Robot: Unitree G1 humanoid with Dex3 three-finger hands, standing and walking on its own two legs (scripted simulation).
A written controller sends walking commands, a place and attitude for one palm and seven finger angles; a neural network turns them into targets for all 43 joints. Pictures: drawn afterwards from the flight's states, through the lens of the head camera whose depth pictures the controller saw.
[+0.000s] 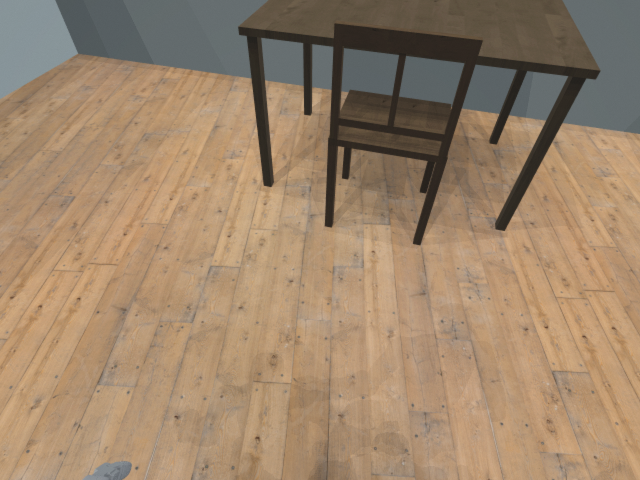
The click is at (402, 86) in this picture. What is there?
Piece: chair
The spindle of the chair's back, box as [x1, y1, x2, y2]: [387, 53, 405, 125]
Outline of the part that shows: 399,53 387,125 393,125 405,54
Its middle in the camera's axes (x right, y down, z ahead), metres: +0.24 -0.47 +1.23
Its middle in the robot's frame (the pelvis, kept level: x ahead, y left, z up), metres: +1.24 -0.18 -0.10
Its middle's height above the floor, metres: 0.67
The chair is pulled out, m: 0.00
